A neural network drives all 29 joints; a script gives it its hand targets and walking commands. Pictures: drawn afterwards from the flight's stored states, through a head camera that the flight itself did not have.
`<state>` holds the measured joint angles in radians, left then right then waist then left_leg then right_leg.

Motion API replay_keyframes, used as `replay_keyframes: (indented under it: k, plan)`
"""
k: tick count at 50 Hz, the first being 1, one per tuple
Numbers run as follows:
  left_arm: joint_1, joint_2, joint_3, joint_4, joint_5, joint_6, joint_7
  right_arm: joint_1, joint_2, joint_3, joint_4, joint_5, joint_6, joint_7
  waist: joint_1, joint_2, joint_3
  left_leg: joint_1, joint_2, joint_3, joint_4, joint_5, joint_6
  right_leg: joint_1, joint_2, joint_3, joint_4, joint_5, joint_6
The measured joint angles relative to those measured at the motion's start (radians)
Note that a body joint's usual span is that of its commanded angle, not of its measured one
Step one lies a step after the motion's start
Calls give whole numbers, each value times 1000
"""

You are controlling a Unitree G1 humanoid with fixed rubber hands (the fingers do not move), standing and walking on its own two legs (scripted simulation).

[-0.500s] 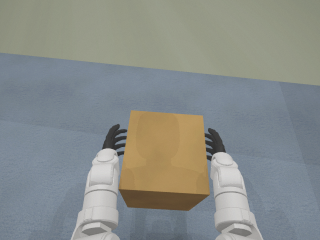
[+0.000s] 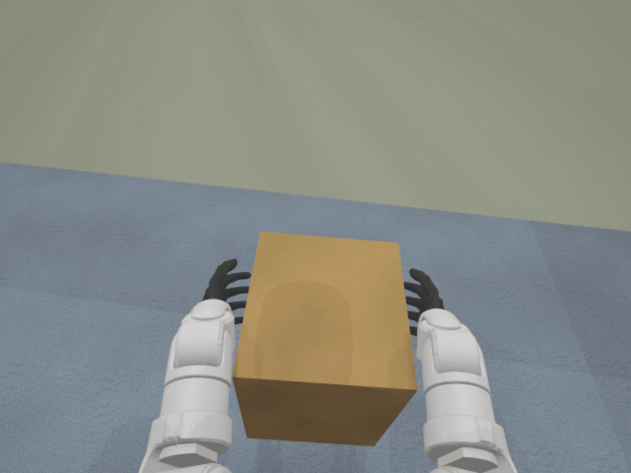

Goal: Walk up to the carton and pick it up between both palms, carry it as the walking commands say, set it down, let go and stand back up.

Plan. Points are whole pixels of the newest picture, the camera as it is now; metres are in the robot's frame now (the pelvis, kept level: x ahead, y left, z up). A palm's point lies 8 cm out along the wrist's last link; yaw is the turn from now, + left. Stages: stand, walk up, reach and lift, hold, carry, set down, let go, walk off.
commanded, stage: reach and lift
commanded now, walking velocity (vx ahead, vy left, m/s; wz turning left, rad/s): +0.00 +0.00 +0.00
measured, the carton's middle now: (319, 344) +0.31 +0.02 -0.02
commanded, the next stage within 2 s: hold in 1.44 s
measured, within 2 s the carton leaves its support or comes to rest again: neither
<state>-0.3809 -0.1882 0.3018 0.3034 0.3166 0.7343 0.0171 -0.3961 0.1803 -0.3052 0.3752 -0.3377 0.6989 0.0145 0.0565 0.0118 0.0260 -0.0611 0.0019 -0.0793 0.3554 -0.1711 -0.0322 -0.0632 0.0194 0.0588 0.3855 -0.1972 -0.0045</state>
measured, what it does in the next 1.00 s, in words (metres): stands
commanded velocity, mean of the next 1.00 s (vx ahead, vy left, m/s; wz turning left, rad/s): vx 0.00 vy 0.00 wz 0.00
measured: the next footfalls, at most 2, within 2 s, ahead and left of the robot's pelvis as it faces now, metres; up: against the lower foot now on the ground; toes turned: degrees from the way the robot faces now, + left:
none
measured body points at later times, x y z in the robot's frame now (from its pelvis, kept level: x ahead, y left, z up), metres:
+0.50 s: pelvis +0.00 +0.01 +0.00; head -0.03 +0.01 +0.45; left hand +0.33 +0.15 +0.05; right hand +0.32 -0.14 +0.04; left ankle +0.03 +0.14 -0.74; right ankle +0.02 -0.12 -0.74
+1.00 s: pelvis +0.01 +0.01 +0.00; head -0.03 +0.01 +0.45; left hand +0.32 +0.15 +0.05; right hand +0.31 -0.14 +0.04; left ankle +0.03 +0.14 -0.74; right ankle +0.02 -0.12 -0.74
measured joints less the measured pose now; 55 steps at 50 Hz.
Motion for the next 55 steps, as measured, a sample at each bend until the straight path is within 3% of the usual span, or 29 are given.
replay_keyframes:
  k: [23,55]
  plan:
    - [-6,-3,-13,-4,-2,-1,-9,23,3,2,-68,17,32,-10,-59,-4,18,-4,-5,8,3,-6,12,6,-5,9,-24,10,13]
    - [67,22,-84,-37,-25,22,-6,97,-19,81,-112,38,66,-20,-65,-4,-2,19,-9,11,-7,-4,17,27,-10,14,-32,10,16]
